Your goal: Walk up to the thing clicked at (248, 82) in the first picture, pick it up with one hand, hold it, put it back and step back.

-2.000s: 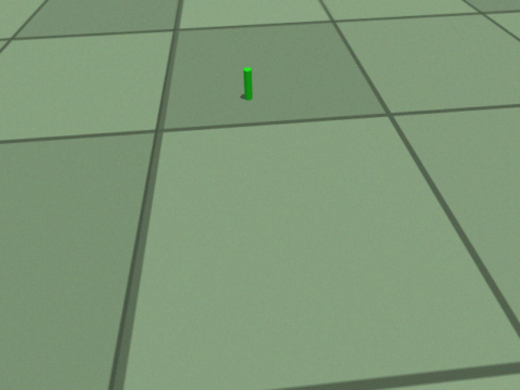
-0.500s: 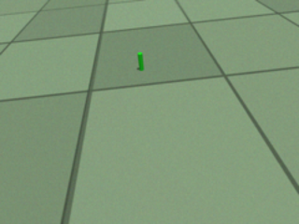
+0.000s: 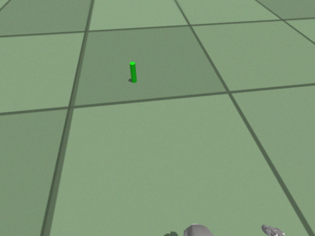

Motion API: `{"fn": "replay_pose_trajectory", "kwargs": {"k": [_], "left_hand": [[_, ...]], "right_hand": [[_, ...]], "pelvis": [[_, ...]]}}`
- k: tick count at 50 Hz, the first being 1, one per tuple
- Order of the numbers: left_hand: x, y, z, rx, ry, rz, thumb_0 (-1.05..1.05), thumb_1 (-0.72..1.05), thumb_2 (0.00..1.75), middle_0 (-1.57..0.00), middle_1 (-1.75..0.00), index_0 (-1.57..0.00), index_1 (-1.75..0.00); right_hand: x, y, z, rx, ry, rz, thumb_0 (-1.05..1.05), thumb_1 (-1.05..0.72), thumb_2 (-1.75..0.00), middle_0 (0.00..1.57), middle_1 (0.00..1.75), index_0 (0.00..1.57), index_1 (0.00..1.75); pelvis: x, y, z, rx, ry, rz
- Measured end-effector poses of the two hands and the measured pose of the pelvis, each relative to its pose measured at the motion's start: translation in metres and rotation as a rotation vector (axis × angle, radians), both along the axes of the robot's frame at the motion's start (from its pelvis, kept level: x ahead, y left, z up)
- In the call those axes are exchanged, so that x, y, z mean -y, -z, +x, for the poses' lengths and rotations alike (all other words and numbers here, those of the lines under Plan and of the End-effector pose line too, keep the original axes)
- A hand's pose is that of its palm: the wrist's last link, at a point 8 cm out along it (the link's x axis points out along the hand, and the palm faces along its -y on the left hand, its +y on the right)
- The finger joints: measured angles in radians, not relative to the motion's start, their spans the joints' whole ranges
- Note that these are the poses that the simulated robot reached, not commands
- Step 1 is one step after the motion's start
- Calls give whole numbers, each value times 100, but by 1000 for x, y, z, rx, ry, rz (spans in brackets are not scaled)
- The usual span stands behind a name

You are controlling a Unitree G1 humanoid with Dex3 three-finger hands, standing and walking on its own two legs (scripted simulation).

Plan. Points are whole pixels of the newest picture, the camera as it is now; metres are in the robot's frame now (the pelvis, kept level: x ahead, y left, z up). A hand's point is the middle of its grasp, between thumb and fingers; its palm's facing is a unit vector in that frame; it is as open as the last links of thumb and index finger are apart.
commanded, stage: walk up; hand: left
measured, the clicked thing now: (133, 72) +1.62 +0.29 -0.67
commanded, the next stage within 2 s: none
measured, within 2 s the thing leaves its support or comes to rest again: neither
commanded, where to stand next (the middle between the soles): +1.28 +0.07 m, yaw +1 degrees
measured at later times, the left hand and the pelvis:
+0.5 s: hand (99, 171) +0.33 +0.21 -0.12, palm faces +0.03 -0.92 -0.38, open 7.4 cm; pelvis +0.28 -0.06 +0.00, yaw +3 degrees
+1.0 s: hand (106, 112) +0.61 +0.25 -0.14, palm faces -0.03 -0.93 -0.35, open 7.4 cm; pelvis +0.53 -0.03 +0.00, yaw +2 degrees
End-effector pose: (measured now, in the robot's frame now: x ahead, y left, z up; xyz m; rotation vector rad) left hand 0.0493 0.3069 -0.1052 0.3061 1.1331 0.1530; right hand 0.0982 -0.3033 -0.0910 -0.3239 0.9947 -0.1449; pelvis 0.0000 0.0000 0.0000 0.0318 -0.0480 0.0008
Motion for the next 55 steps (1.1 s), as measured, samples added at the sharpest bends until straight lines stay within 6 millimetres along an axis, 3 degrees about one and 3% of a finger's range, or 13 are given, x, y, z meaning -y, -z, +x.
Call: {"fn": "replay_pose_trajectory", "kwargs": {"k": [7,13,18,23,31,36,40,46,51,55], "left_hand": [[8,-18,123,58,50,50,0,90,90,-20,-30,-20,-30],[29,-18,217,141,26,114,0,91,90,-20,-30,-20,-30],[53,-31,245,139,-9,93,0,90,90,-20,-30,-20,-30],[57,-31,258,57,-44,77,0,90,90,-20,-30,-21,-30],[28,-5,297,-41,-117,58,0,90,90,-20,-31,-21,-30],[2,22,343,-111,-134,56,1,90,90,-20,-30,-20,-30],[0,18,400,-96,-93,43,1,91,90,-20,-30,-20,-30],[5,3,491,-24,-26,27,1,91,90,-20,-30,-20,-30],[17,-8,563,24,10,46,1,91,90,-20,-30,-20,-30],[26,-8,613,76,8,93,0,90,90,-20,-30,-20,-30]], "right_hand": [[44,12,24,-107,75,-10,1,-90,-90,21,30,20,30],[82,47,81,-199,91,-17,1,-91,-90,21,30,20,30],[81,42,160,-189,36,11,1,-91,-90,20,30,20,30],[74,25,241,-129,-23,32,1,-91,-90,21,30,20,30],[53,11,365,-104,-92,-12,1,-91,-90,21,30,20,30],[33,10,439,-30,-99,-57,1,-91,-90,21,30,20,30],[23,-1,465,-5,-52,-49,1,-91,-90,21,30,20,30],[27,-3,482,-65,-19,-44,1,-91,-90,21,30,20,30],[44,14,500,-124,15,-22,1,-90,-90,21,30,20,30],[64,40,530,-155,33,-10,1,-90,-90,21,30,20,30]], "pelvis": [[22,2,85,3,-2,8],[55,24,165,-1,-23,-19],[62,8,211,4,-35,-20],[64,-4,259,-10,-40,-34],[47,5,348,-17,-62,-64],[24,21,405,-16,-58,-43],[19,11,441,-11,-51,-33],[19,1,494,-9,-38,-14],[30,5,542,-4,-36,-3],[46,21,586,2,-41,-11]]}}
